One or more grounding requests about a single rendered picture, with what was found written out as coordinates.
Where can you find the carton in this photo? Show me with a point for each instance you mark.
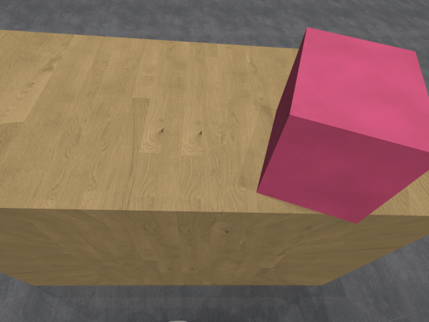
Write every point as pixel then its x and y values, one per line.
pixel 351 129

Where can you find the pedestal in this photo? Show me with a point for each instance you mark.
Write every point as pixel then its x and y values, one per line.
pixel 136 162

